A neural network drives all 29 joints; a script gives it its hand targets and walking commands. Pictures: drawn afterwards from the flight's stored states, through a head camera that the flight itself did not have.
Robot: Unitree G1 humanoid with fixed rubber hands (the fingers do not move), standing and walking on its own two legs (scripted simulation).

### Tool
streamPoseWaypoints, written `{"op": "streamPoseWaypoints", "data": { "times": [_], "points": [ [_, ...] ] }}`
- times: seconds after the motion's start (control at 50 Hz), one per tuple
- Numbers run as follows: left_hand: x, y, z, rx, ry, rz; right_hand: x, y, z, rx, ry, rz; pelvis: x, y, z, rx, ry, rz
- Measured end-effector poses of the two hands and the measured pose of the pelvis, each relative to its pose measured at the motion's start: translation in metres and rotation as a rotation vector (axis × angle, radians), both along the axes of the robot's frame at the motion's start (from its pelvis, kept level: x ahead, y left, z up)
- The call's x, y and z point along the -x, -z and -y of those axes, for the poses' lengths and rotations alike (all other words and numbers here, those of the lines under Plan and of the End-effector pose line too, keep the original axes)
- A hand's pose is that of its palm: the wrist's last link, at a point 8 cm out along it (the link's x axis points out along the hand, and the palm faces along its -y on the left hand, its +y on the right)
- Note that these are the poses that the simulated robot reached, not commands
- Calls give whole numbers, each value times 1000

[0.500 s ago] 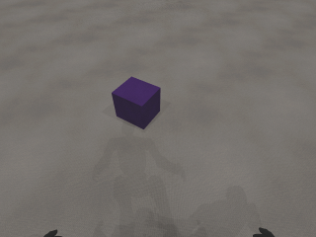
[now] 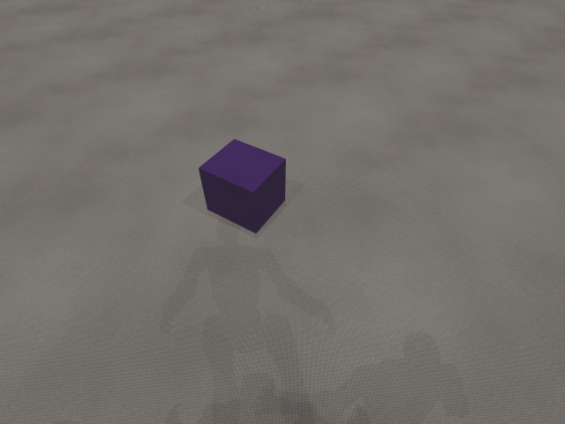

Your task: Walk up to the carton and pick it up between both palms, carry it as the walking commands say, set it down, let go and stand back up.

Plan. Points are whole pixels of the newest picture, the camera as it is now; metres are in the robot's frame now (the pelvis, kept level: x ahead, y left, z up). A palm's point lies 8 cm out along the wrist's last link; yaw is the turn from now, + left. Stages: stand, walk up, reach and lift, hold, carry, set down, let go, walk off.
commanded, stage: stand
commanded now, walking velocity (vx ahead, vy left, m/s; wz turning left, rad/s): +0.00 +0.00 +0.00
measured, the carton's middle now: (244, 185) +1.29 +0.16 -0.65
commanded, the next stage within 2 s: walk up in 0.96 s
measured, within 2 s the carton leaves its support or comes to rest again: neither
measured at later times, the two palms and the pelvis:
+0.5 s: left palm out of the picture +0.10 +0.31 -0.10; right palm out of the picture +0.10 -0.30 -0.11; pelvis +0.01 +0.00 +0.00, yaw +0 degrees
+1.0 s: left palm out of the picture +0.10 +0.31 -0.10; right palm out of the picture +0.11 -0.30 -0.11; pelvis +0.01 +0.00 +0.00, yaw +0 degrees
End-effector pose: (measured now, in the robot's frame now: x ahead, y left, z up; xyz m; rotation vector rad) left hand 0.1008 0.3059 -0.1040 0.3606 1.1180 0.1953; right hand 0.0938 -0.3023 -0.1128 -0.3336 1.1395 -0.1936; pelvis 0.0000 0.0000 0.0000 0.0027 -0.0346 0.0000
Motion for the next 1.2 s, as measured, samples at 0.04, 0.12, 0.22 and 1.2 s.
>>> {"op": "streamPoseWaypoints", "data": {
  "times": [0.04,0.12,0.22,1.2],
  "points": [
    [1,0,0,-1,-3,-4,0,0,0,0,2,-2,0,0,0,0,0,0],
    [2,0,-1,-2,-6,-9,-1,0,1,2,2,-6,-1,-1,0,0,-1,0],
    [3,0,-2,-3,-10,-14,-2,-1,1,3,5,-9,-2,-1,0,0,-1,0],
    [-5,-3,-7,-4,-28,6,-14,-3,3,3,-2,-2,-14,-1,-1,4,-14,-3]
  ]
}}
